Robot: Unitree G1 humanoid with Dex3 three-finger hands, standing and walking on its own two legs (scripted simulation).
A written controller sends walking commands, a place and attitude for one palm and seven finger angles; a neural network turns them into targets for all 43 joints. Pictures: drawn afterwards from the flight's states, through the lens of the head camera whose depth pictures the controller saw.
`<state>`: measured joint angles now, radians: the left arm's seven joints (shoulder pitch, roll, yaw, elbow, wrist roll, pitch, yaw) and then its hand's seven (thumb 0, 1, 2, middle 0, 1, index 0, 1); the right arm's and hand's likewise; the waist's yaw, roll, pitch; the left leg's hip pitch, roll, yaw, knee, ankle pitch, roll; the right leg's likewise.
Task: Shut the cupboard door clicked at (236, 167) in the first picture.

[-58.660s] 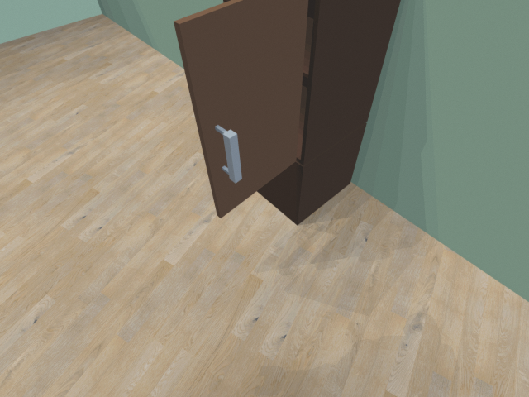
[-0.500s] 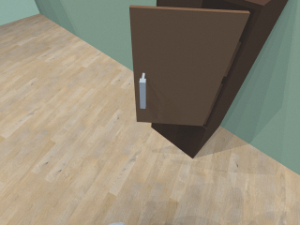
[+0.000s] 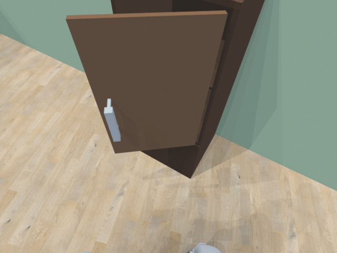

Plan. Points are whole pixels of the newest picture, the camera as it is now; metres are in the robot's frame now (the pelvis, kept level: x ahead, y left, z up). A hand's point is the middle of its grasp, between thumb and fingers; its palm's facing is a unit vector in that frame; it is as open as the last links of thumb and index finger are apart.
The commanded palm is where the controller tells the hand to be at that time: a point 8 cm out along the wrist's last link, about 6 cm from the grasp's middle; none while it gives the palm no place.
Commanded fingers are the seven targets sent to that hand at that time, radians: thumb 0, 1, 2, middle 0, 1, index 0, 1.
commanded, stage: come to a stop and stand still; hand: left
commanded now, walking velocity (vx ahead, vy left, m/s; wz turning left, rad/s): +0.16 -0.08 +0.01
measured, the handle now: (113, 120) +0.52 +0.19 -0.08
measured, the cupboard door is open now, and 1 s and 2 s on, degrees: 39 39 39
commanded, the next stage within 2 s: look again from close up in 1.30 s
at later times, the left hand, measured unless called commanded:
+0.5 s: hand out of the picture +0.11 +0.16 -0.16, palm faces +0.09 -0.97 -0.23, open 7.3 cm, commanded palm none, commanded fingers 0.00 0.90 0.90 -0.20 -0.30 -0.20 -0.30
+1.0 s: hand out of the picture +0.09 +0.20 -0.16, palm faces +0.04 -0.97 -0.23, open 7.4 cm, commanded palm none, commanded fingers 0.00 0.90 0.90 -0.20 -0.30 -0.20 -0.30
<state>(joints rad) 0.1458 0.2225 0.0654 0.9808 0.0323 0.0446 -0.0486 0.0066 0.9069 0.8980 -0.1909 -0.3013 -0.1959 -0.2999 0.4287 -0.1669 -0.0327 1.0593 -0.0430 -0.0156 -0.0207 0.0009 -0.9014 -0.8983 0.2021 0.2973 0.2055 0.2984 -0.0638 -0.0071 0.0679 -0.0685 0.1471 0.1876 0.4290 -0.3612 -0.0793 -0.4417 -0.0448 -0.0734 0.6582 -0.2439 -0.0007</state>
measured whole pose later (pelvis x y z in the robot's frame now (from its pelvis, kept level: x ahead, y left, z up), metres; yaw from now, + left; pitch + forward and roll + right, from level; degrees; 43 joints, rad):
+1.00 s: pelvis +0.06 +0.01 +0.01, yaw +1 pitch -1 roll +1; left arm 0.22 0.18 0.01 1.08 0.02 0.02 0.03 0.00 0.90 0.90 -0.19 -0.30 -0.20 -0.30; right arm 0.21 -0.18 -0.01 1.07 -0.01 0.01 -0.02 0.00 -0.92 -0.90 0.20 0.30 0.20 0.30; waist 0.00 0.01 0.04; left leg -0.19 -0.02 0.06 0.41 -0.21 0.03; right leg -0.13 -0.02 0.03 0.43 -0.28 0.02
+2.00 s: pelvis +0.06 +0.01 +0.00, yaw +1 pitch +0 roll +0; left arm 0.25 0.19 -0.01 1.07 0.02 -0.02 0.04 0.00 0.90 0.90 -0.20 -0.30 -0.20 -0.30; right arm 0.22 -0.19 0.01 1.06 -0.01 -0.02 -0.01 0.00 -0.91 -0.90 0.20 0.30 0.20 0.30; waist 0.01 -0.01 0.04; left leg -0.23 0.00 0.05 0.49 -0.25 0.02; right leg -0.17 -0.01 0.02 0.49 -0.31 0.01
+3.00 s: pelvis +0.01 +0.00 -0.12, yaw +2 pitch +19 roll -3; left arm 0.42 0.20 0.15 0.00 -0.29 -0.54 -0.23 0.01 0.90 0.90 -0.95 -1.13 -0.96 -1.13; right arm 0.22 -0.26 -0.04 0.58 0.00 -0.21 -0.05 0.01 -0.90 -0.90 0.20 0.30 0.20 0.30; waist 0.02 0.03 -0.16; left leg -1.15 0.03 -0.03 1.33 -0.52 0.01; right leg -1.04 0.00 -0.09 1.31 -0.61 -0.01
